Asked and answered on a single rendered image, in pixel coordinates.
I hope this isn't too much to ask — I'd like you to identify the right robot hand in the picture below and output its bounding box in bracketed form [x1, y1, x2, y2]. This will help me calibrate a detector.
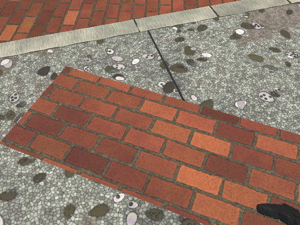
[256, 203, 300, 225]

